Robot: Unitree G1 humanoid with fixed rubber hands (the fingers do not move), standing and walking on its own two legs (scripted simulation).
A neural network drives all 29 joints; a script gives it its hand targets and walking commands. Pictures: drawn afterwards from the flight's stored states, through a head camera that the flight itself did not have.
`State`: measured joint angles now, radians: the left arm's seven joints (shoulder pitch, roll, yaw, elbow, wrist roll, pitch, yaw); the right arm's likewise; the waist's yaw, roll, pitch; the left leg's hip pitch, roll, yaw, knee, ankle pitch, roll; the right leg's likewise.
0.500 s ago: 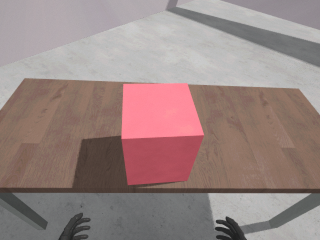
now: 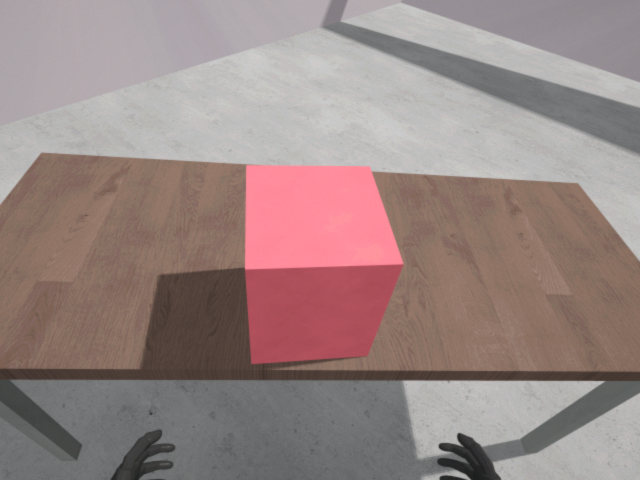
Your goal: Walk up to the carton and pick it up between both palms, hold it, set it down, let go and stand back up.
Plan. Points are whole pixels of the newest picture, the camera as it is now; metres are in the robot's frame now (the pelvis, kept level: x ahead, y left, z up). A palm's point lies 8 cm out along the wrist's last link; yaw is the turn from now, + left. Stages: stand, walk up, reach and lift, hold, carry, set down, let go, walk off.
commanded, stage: set down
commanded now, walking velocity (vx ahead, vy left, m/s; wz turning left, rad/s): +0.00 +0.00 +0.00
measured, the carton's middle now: (310, 265) +0.47 +0.02 -0.02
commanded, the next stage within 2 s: let go in 0.06 s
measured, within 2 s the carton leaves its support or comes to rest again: neither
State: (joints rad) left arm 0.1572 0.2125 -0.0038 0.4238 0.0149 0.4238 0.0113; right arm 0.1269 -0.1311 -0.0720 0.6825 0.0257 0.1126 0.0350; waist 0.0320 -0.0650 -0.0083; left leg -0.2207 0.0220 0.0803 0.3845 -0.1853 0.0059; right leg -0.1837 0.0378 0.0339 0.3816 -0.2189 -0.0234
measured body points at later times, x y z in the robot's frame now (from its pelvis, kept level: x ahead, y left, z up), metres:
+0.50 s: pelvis +0.00 +0.01 +0.00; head +0.01 +0.04 +0.45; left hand +0.16 +0.24 -0.12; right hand +0.18 -0.20 -0.11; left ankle +0.01 +0.11 -0.75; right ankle -0.01 -0.11 -0.75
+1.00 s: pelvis +0.02 +0.01 +0.00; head +0.03 +0.03 +0.45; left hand +0.19 +0.23 -0.11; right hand +0.18 -0.23 -0.11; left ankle +0.01 +0.11 -0.75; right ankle -0.01 -0.11 -0.75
